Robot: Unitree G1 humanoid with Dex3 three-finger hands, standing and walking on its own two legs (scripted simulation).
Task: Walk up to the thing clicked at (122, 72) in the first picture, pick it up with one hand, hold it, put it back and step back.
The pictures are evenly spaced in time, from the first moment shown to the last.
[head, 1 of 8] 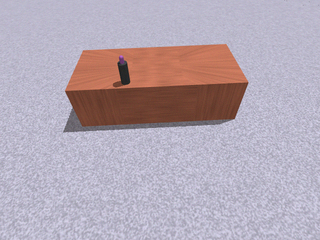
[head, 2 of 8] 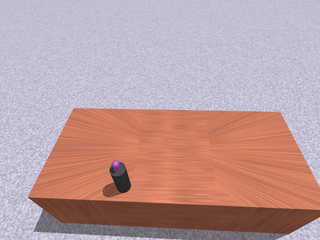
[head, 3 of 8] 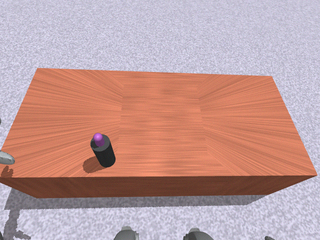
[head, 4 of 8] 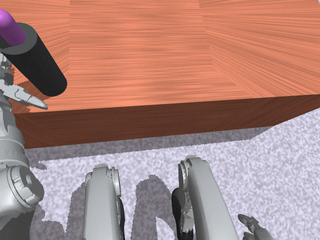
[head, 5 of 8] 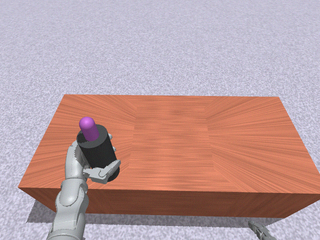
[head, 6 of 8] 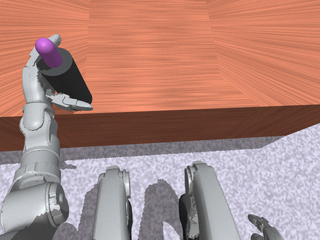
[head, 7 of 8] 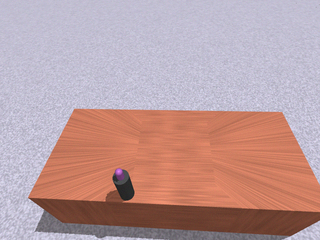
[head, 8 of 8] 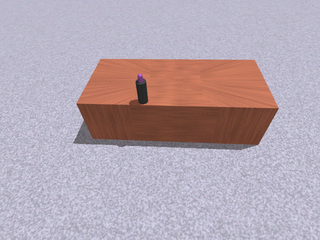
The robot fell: no
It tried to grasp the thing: yes
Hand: left
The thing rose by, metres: 0.32
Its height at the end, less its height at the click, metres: +0.00
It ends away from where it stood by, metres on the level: 0.04
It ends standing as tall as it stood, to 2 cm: yes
